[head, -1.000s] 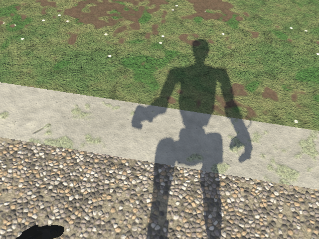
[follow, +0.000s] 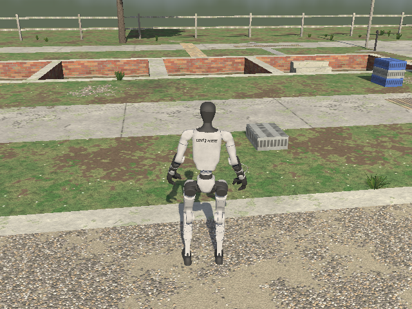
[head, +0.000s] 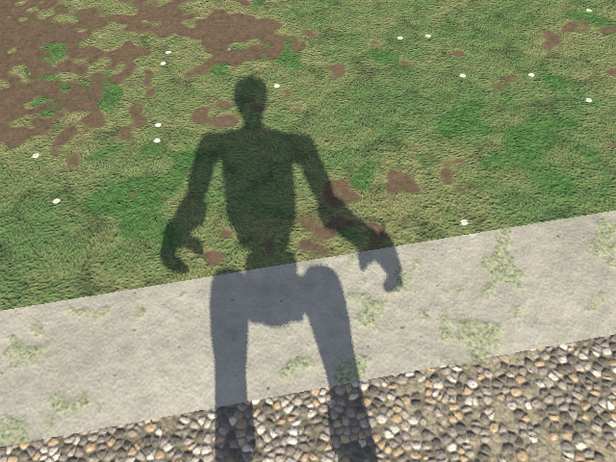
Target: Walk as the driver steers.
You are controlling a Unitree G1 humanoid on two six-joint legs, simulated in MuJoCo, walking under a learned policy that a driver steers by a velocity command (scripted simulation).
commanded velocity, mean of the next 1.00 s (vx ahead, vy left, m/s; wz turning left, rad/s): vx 0.00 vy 0.00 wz -0.08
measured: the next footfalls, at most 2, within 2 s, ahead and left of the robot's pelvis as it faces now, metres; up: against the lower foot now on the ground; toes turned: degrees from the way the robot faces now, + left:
left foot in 0.32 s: +0.05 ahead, +0.13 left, +0.00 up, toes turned -3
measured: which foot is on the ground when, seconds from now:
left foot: up 0.00-0.30, down 0.32-1.00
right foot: down 0.00-1.00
